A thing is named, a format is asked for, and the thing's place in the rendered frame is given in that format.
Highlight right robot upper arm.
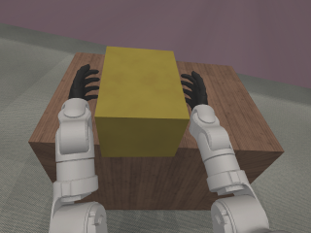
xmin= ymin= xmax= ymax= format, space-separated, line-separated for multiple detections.
xmin=211 ymin=194 xmax=292 ymax=233

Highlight carton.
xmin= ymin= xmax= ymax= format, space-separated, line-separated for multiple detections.
xmin=94 ymin=46 xmax=190 ymax=157

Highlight left robot hand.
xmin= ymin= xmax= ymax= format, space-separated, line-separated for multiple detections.
xmin=68 ymin=64 xmax=100 ymax=101

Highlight right robot hand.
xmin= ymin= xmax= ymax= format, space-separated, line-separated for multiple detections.
xmin=181 ymin=71 xmax=208 ymax=111

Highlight left robot forearm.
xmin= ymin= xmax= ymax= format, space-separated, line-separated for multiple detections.
xmin=49 ymin=98 xmax=99 ymax=233

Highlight left robot upper arm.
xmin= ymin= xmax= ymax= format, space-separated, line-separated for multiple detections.
xmin=50 ymin=201 xmax=108 ymax=233

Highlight pedestal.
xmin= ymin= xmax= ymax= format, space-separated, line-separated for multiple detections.
xmin=28 ymin=52 xmax=284 ymax=211

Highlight right robot forearm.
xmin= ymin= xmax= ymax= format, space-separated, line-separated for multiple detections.
xmin=189 ymin=104 xmax=269 ymax=227

